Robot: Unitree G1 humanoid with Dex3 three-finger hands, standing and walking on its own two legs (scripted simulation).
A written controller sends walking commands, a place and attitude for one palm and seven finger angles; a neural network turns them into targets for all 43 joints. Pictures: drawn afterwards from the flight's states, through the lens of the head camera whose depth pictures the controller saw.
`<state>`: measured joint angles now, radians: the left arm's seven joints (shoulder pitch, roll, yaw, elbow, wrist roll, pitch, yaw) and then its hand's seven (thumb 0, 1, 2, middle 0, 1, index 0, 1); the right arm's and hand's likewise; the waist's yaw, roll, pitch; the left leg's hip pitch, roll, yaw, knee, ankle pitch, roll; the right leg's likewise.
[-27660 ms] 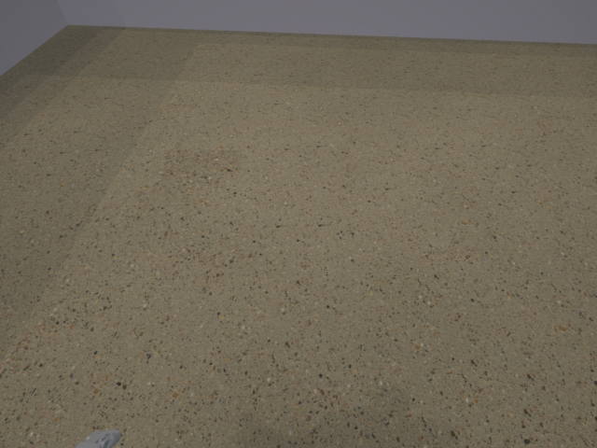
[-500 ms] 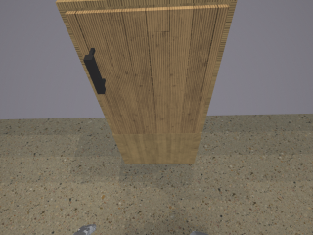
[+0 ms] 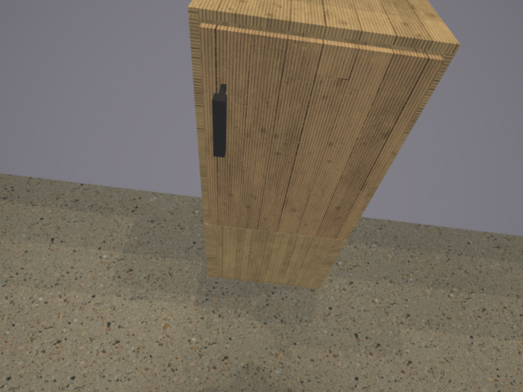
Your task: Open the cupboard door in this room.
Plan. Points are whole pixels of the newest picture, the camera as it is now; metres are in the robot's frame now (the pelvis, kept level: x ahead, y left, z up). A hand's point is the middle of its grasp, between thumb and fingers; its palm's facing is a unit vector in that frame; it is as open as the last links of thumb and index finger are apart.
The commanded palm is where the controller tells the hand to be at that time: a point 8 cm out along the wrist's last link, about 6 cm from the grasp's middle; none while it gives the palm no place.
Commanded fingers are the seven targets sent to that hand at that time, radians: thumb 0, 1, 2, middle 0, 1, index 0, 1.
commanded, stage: come to a stop and stand still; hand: left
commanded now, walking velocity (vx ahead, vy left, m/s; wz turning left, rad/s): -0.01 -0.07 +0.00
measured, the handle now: (221, 121) +0.59 +0.14 +0.07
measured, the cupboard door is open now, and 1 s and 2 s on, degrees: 0 0 0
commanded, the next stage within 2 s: look again from close up in 0.74 s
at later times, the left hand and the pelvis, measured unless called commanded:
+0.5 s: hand out of the picture +0.03 +0.12 -0.18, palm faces +0.02 -0.97 -0.23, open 7.2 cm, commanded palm none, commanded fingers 0.00 0.90 0.90 -0.20 -0.30 -0.20 -0.30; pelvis -0.01 -0.06 -0.01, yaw +0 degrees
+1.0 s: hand out of the picture -0.01 +0.12 -0.19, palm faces +0.07 -0.98 -0.20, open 7.3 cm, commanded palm none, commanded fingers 0.00 0.90 0.90 -0.20 -0.30 -0.20 -0.30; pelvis +0.00 -0.05 -0.02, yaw +2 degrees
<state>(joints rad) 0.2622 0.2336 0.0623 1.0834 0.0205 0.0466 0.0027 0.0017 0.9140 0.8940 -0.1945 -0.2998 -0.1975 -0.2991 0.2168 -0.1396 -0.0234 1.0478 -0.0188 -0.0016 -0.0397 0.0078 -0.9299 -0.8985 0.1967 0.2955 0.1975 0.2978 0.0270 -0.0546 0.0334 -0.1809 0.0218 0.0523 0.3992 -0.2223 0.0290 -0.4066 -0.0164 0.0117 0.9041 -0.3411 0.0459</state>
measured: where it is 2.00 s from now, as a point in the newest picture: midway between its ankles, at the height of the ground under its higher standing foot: outside the picture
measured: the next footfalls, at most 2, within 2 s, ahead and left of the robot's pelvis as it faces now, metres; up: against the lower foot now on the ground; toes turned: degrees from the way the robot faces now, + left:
right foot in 0.28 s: +0.00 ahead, -0.16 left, +0.00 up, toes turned -3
